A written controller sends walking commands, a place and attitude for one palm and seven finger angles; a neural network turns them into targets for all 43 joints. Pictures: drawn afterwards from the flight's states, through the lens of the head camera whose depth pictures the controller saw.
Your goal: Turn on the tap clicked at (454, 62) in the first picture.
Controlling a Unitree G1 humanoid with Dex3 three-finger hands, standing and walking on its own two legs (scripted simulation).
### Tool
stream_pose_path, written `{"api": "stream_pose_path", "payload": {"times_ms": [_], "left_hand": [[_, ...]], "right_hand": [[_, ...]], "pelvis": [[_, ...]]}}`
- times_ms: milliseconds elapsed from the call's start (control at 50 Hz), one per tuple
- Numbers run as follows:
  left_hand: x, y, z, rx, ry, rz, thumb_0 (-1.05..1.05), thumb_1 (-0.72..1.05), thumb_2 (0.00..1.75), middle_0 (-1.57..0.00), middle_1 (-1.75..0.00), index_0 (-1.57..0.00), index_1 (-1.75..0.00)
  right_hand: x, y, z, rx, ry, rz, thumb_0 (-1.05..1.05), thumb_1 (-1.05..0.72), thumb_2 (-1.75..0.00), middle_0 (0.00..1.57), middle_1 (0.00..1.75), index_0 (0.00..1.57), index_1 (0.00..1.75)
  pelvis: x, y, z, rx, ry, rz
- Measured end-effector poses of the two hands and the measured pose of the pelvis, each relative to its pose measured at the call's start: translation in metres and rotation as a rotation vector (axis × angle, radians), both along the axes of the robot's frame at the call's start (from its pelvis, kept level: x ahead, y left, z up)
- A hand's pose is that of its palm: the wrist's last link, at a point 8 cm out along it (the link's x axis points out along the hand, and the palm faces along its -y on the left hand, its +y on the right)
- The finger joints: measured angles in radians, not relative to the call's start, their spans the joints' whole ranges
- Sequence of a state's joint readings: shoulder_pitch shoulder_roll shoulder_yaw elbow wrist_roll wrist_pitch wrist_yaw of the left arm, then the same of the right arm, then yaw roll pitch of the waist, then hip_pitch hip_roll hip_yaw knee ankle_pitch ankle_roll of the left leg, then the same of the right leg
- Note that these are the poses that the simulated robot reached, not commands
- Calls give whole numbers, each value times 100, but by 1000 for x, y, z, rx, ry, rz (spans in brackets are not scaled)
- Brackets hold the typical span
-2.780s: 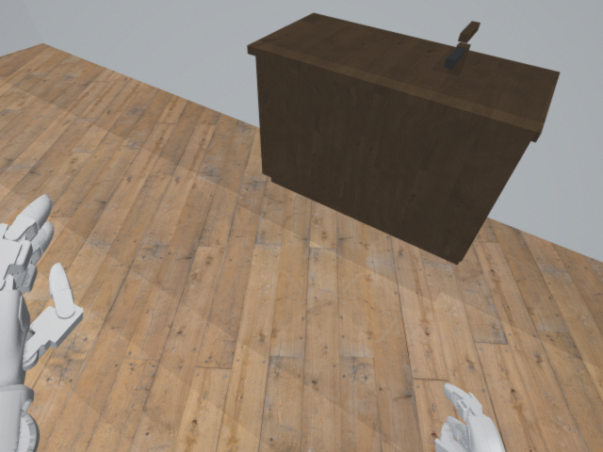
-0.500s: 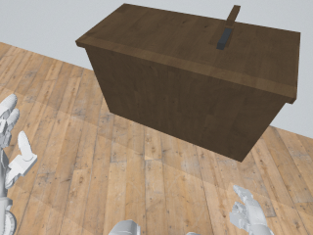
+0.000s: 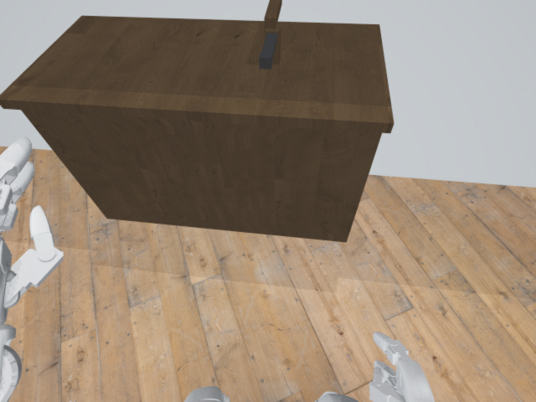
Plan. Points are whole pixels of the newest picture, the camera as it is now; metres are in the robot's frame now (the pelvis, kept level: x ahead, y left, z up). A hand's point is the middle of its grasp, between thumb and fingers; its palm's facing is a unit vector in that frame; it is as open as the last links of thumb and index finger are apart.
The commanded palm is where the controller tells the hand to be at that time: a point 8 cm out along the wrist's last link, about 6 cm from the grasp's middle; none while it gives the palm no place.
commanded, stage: turn to face it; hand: left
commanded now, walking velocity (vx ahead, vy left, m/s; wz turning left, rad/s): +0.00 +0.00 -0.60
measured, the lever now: (265, 60) +0.82 +0.07 +0.05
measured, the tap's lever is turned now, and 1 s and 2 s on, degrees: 0 0 0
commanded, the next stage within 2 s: take the last steps up to it in 0.60 s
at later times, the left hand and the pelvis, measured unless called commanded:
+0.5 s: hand (111, 262) +0.22 +0.17 +0.19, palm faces +0.18 -0.89 -0.41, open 7.4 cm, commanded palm +0.18 +0.22 +0.20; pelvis -0.05 -0.01 +0.01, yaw -16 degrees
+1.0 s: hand (138, 286) +0.20 +0.13 +0.19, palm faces +0.09 -0.91 -0.41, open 7.4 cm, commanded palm +0.16 +0.19 +0.20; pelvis -0.09 -0.02 +0.02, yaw -21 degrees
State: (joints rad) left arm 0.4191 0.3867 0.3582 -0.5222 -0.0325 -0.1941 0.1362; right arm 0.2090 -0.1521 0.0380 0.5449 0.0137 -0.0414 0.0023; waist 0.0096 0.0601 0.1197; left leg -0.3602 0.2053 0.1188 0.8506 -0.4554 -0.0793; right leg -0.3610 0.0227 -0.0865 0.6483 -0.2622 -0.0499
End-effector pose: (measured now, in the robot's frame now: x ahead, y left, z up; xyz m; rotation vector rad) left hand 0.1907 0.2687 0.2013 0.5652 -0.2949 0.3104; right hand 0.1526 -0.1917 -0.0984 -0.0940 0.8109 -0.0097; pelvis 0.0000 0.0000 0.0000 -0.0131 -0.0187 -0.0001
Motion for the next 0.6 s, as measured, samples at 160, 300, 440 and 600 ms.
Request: {"api": "stream_pose_path", "payload": {"times_ms": [160, 300, 440, 600], "left_hand": [[1, -21, 11, 26, 42, -98, 1, 88, 89, -21, -31, -22, -30], [-1, -15, 2, -38, -8, -150, 1, 88, 89, -21, -31, -22, -30], [0, -32, 1, -87, -17, -187, 1, 89, 90, -21, -31, -21, -30], [2, -91, 1, -14, -17, -303, 1, 89, 90, -21, -31, -21, -30]], "right_hand": [[-46, -54, 9, -97, 82, -164, 1, -91, -90, 20, 30, 20, 30], [-75, -79, 32, -213, 37, -252, 1, -91, -90, 20, 29, 20, 30], [-95, -68, 43, -151, -55, -309, 1, -91, -90, 20, 29, 20, 30], [-131, -73, 10, -40, -53, -336, 1, -91, -90, 20, 30, 21, 30]], "pelvis": [[-16, -2, 11, 37, 27, -109], [-31, 8, 8, 35, 28, -175], [-43, 3, 15, 4, 12, -253], [-70, -22, 2, -11, 8, -319]]}}
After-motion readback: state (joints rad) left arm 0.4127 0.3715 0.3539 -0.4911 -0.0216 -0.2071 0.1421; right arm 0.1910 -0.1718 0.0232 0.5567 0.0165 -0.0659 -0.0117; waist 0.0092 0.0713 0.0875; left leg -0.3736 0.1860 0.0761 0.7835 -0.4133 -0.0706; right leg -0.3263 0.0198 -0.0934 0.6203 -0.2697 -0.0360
